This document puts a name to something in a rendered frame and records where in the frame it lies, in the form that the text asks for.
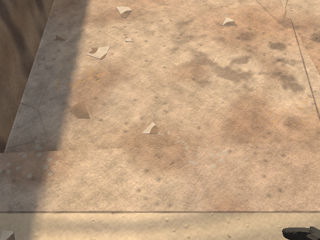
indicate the right robot hand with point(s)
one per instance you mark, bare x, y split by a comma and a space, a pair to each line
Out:
301, 233

